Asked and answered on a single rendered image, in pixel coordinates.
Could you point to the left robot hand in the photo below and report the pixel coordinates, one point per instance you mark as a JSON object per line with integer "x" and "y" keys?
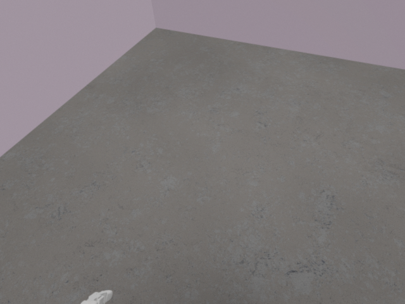
{"x": 99, "y": 297}

